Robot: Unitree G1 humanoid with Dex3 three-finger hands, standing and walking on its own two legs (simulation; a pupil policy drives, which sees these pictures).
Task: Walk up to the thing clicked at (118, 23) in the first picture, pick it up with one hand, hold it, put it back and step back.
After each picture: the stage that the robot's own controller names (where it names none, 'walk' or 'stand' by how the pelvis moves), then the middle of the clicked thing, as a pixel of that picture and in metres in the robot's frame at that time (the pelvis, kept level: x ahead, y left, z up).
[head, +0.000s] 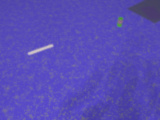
stand; (120, 21) +1.81 -0.48 -0.72
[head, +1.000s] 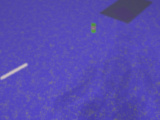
walk; (93, 28) +1.74 +0.00 -0.70
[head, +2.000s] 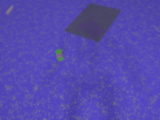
walk; (59, 55) +1.16 +0.34 -0.71
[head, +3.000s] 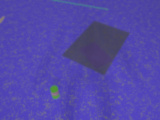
walk; (54, 92) +0.71 +0.25 -0.69
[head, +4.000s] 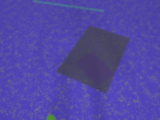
walk; out of the picture +0.42 +0.23 -0.70
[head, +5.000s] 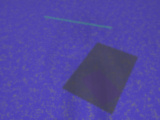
stand; out of the picture +0.35 +0.23 -0.72
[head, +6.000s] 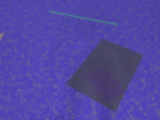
stand; out of the picture +0.36 +0.21 -0.72
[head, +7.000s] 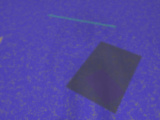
stand; out of the picture +0.36 +0.21 -0.73
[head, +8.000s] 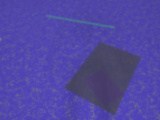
stand; out of the picture +0.34 +0.22 -0.73
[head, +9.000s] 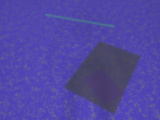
go down; out of the picture +0.34 +0.21 -0.73
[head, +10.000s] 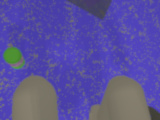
go down; (15, 58) +0.42 +0.27 -0.30
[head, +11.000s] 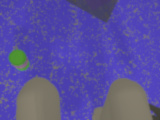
approach; (20, 60) +0.42 +0.27 -0.30
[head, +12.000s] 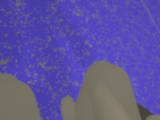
close in; out of the picture +0.40 +0.31 -0.22
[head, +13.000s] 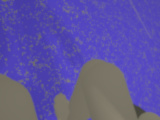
close; out of the picture +0.39 +0.32 -0.22
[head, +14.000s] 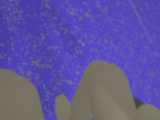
lift; out of the picture +0.36 +0.31 -0.22
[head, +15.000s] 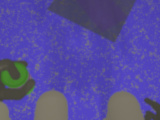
lift; (20, 80) +0.33 +0.22 -0.04
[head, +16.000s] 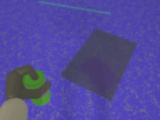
hold; (37, 88) +0.33 +0.17 +0.01
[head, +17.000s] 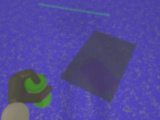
hold; (39, 91) +0.33 +0.17 +0.00
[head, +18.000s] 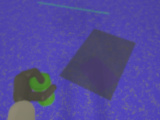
crouch; (43, 90) +0.34 +0.16 -0.01
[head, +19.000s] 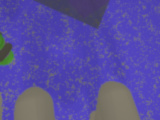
crouch; out of the picture +0.45 +0.26 -0.10
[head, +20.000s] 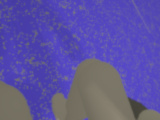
lower; out of the picture +0.41 +0.33 -0.22
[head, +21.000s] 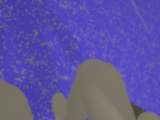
lower; out of the picture +0.40 +0.33 -0.22
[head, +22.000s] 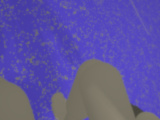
lower; out of the picture +0.40 +0.33 -0.22
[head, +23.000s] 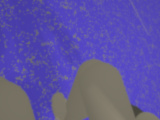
lower; out of the picture +0.40 +0.33 -0.22
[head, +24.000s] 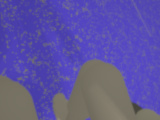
open; out of the picture +0.40 +0.30 -0.22
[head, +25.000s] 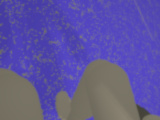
stand; out of the picture +0.40 +0.30 -0.22
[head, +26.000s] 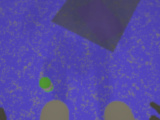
walk; (46, 84) +0.42 +0.22 -0.48
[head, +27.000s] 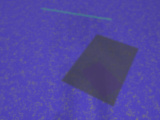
stand; out of the picture +0.36 +0.20 -0.67
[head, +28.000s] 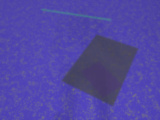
stand; out of the picture +0.37 +0.20 -0.67
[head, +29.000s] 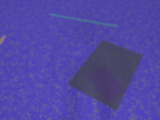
stand; out of the picture +0.38 +0.19 -0.72
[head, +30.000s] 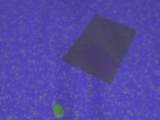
walk; (58, 111) +0.43 +0.16 -0.70
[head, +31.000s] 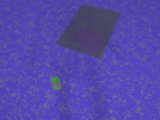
walk; (56, 83) +0.68 +0.26 -0.69
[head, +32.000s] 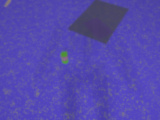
stand; (64, 57) +1.02 +0.22 -0.70
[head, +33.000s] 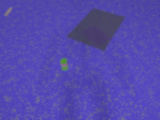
stand; (64, 64) +1.03 +0.22 -0.72
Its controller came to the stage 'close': yes
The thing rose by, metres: 0.72
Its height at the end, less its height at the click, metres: +0.00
